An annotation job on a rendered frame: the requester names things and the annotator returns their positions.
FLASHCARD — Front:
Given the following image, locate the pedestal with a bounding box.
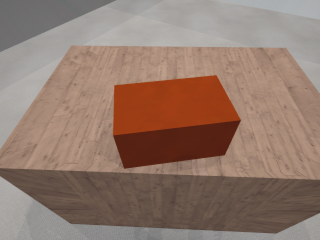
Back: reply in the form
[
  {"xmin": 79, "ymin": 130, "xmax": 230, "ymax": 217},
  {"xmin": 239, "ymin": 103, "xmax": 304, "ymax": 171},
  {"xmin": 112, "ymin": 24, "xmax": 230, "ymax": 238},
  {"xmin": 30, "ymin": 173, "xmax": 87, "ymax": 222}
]
[{"xmin": 0, "ymin": 45, "xmax": 320, "ymax": 234}]

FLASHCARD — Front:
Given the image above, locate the carton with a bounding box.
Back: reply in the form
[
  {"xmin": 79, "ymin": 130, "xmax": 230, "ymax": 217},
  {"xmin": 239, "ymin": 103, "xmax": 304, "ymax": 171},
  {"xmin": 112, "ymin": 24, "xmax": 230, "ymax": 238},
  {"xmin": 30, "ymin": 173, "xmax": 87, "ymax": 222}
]
[{"xmin": 113, "ymin": 75, "xmax": 241, "ymax": 169}]

